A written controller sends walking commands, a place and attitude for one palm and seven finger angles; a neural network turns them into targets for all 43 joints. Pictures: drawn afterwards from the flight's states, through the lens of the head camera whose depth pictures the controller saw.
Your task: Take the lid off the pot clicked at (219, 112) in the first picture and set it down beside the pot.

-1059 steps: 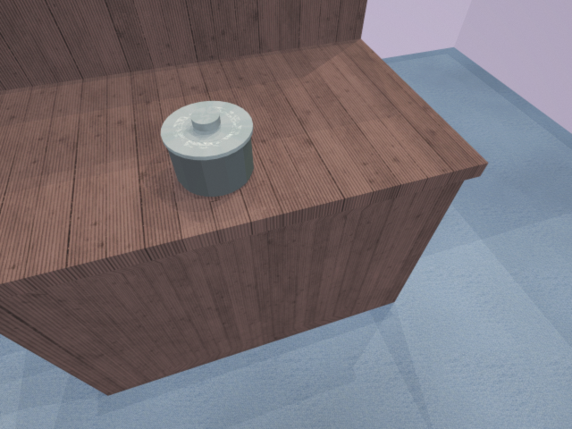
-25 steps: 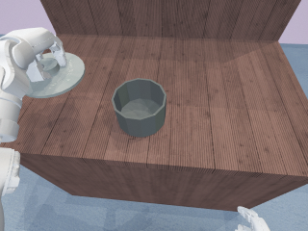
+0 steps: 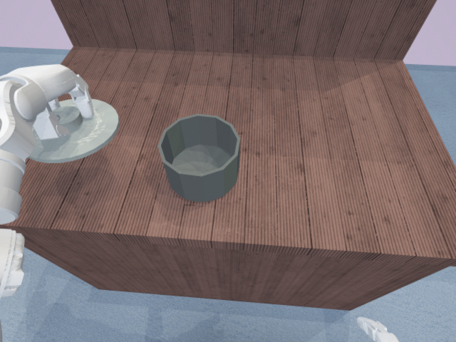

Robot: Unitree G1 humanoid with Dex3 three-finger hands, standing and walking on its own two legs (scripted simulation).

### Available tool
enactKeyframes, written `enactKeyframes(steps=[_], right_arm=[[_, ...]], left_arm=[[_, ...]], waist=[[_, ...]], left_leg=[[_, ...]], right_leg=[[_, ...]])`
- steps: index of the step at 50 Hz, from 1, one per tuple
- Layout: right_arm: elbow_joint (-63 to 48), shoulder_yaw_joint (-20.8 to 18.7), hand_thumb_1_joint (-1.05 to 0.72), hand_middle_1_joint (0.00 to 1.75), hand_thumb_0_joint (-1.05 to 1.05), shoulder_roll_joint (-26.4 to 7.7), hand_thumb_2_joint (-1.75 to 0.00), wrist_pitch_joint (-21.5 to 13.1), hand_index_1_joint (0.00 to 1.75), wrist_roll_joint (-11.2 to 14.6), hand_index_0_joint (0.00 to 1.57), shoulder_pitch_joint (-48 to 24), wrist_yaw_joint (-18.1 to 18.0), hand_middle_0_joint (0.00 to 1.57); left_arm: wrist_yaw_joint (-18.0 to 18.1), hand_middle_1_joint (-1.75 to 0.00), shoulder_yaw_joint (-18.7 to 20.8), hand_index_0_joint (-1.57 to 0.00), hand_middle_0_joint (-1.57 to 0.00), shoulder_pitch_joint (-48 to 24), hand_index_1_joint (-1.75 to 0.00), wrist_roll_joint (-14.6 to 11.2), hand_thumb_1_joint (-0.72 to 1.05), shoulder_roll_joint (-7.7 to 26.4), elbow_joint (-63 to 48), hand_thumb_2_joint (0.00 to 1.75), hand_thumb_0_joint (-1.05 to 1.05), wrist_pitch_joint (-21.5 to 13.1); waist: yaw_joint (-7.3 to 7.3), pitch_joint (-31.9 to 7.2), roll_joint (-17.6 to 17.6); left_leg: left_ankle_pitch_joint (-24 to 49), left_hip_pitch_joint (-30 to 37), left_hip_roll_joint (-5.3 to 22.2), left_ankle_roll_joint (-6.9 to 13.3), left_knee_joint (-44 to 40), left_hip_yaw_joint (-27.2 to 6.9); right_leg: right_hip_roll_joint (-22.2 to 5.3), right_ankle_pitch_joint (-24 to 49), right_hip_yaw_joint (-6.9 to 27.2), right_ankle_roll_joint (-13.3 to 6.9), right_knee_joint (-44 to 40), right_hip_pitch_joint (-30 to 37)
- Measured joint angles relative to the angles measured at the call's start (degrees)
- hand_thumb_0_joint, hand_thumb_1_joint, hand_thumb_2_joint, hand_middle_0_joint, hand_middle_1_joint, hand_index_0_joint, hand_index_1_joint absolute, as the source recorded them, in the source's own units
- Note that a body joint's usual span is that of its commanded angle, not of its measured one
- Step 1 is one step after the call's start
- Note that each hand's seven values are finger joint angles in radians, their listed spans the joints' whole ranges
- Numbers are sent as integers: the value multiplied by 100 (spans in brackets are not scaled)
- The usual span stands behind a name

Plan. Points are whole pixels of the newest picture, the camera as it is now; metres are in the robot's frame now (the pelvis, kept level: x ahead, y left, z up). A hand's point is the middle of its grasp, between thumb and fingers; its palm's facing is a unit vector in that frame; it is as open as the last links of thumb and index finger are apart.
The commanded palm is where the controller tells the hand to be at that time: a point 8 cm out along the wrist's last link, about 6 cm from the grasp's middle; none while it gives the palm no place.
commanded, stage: lower the lid onto the table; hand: left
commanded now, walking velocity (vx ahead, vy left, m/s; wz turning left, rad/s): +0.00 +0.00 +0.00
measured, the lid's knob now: (65, 118) +0.45 +0.30 +0.13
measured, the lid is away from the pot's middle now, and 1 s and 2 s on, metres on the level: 0.23 0.24 0.23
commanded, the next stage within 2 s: none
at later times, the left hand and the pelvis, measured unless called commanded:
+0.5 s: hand (61, 130) +0.44 +0.30 +0.12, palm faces -0.42 -0.09 -0.90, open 7.8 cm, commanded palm +0.44 +0.30 +0.20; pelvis +0.00 +0.01 +0.00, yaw -1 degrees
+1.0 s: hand (72, 140) +0.44 +0.30 +0.08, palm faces -0.46 -0.08 -0.88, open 7.8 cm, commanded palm +0.46 +0.30 +0.17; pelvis +0.01 +0.02 +0.00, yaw -1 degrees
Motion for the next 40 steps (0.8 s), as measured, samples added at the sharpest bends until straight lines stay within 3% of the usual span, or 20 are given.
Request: enactKeyframes(steps=[40], right_arm=[[45, -35, -91, 30, 1, 107, -89, -1, 30, -32, 20, 221, 6, 20]], left_arm=[[432, -76, 76, -75, -68, 236, -83, 98, 8, -151, 720, 102, 3, -675]], waist=[[-127, -191, -96]], left_leg=[[-147, -354, -75, 152, 236, 111]], right_leg=[[-75, -44, 118, 11, 121, -330]])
